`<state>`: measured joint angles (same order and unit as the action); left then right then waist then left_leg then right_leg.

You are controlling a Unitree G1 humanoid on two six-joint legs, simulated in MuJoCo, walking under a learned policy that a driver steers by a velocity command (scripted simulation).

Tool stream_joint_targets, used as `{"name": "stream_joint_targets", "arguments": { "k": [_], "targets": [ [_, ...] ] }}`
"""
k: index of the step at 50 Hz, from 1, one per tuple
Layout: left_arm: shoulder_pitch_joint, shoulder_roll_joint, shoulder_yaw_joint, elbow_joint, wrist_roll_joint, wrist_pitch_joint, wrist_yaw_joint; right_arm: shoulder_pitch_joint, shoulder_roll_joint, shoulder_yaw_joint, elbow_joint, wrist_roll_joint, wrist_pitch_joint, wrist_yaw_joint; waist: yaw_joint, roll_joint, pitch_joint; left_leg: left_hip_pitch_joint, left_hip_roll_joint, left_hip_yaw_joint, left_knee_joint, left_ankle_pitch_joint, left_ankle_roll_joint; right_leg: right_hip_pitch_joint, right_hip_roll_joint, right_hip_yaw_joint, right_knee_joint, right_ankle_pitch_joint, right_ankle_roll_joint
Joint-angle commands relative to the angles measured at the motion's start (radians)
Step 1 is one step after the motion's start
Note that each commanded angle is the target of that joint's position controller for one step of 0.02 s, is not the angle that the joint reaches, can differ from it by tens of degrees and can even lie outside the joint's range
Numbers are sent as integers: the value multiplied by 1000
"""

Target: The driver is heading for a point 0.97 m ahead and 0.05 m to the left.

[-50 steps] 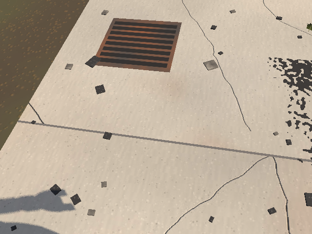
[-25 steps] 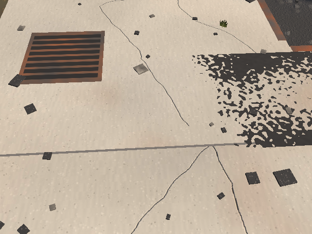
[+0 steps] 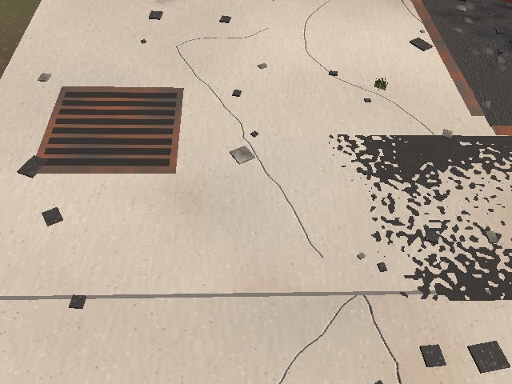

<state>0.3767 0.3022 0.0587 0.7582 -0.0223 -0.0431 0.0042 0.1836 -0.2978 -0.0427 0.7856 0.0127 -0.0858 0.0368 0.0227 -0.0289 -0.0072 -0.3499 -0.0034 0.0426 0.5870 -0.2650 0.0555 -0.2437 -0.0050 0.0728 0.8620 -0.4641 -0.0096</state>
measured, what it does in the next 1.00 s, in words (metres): walks ahead: right foot, then left foot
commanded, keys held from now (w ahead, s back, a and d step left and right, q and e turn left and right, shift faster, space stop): w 1.00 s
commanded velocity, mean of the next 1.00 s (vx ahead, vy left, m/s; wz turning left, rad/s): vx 0.48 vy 0.00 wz -0.01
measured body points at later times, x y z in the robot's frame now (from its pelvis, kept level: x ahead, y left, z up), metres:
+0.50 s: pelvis +0.26 -0.02 -0.01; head +0.31 -0.02 +0.44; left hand +0.51 +0.20 -0.08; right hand +0.23 -0.30 -0.14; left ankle +0.05 +0.09 -0.69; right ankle +0.39 -0.12 -0.73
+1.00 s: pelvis +0.55 +0.02 -0.01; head +0.59 +0.04 +0.44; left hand +0.55 +0.31 -0.14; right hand +0.78 -0.21 -0.09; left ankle +0.67 +0.13 -0.73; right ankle +0.39 -0.12 -0.72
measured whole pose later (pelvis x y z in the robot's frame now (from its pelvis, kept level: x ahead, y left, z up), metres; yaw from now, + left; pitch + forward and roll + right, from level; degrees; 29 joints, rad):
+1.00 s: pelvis +0.55 +0.02 -0.01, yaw +1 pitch +2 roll -2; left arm 0.37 0.31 0.06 0.89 -0.01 -0.05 0.00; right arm 0.05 -0.27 -0.02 0.71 0.00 -0.09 0.04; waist 0.07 0.01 0.03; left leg -0.49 0.02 0.02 0.54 -0.08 0.06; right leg -0.02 0.00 -0.02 0.52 -0.44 0.00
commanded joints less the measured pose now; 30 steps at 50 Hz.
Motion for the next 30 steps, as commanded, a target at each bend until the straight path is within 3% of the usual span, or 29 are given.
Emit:
{"name": "stream_joint_targets", "arguments": {
  "k": [1,2,3,6,8,11,16,19,21,22,23,24,25,26,27,28,29,30],
  "targets": [
    [-107,128,26,-129,-19,-44,4,148,-158,-35,-14,-13,-14,-4,-82,167,46,377,340,-609,-411,-398,178,-577,-66,23,337,72,-38],
    [-120,111,25,-122,-3,-44,3,119,-133,-27,-20,-17,-13,-5,-70,131,61,337,297,-517,-415,-285,161,-564,-90,18,297,141,-38],
    [-119,97,26,-117,6,-42,1,102,-120,-21,-24,-24,-13,-8,-53,136,63,298,259,-437,-427,-186,142,-519,-112,19,254,200,-35],
    [-127,66,22,-109,14,-31,-5,119,-117,-20,-18,-15,-19,-16,-45,119,52,279,216,-304,-462,45,148,-496,-114,-12,180,318,-4],
    [-178,54,18,-127,18,-30,-3,144,-125,-22,-5,-11,-17,-22,-55,91,60,297,210,-247,-471,179,152,-525,-112,-23,85,383,19],
    [-276,19,3,-156,14,-41,-12,176,-131,-20,12,-7,-7,-33,-83,96,73,285,178,-157,-476,284,132,-477,-94,-50,-111,511,32],
    [-433,4,-10,-200,3,-58,-47,266,-144,-22,54,2,12,-41,-129,82,119,348,210,-129,-460,317,133,-432,-54,-80,-307,583,14],
    [-463,23,-6,-218,1,-65,-65,280,-157,-30,69,6,28,-45,-106,96,115,448,252,-133,-394,458,121,-420,-34,-79,-362,498,-27],
    [-384,66,12,-200,6,-64,-63,264,-183,-39,66,4,36,-50,-46,132,39,492,251,-121,-272,778,102,-279,15,-111,-366,415,-64],
    [-257,104,32,-165,7,-61,-55,245,-187,-40,62,1,43,-52,28,137,-49,476,225,-93,-120,932,84,-104,44,-136,-386,420,-96],
    [-86,148,50,-121,10,-56,-41,233,-174,-31,48,-7,46,-56,109,128,-168,335,188,-73,94,868,54,185,-8,-89,-364,457,-139],
    [54,248,72,-97,37,-51,-31,322,-67,2,10,-24,32,-50,93,-68,-355,-51,62,-39,486,418,-2,629,-283,301,-321,403,-272],
    [76,193,59,-77,18,-50,-34,360,-32,18,33,-11,11,-41,80,-213,-469,-259,-67,-144,716,-286,-28,742,-407,677,-487,245,-364],
    [14,130,38,-80,9,-45,-30,250,-144,-14,4,20,-8,-32,95,-132,-299,-367,1,-189,779,-265,-17,617,-365,576,-538,157,-307],
    [-55,107,29,-84,10,-42,-26,155,-152,-15,-29,36,-19,-29,72,-75,-159,-381,52,-151,746,-180,-10,455,-323,422,-566,193,-272],
    [-111,89,21,-80,16,-44,-29,111,-133,-13,-38,25,-21,-30,34,0,-63,-358,93,-126,671,-107,-15,297,-278,321,-609,285,-252],
    [-149,64,15,-82,26,-51,-32,115,-128,-20,-33,9,-13,-33,-2,-8,-28,-304,125,-129,611,-57,-22,200,-239,251,-642,352,-238],
    [-169,60,14,-80,31,-55,-33,147,-107,-17,-23,6,-2,-32,-30,-31,-18,-249,139,-130,589,-29,-33,133,-220,215,-676,377,-240]
  ]
}}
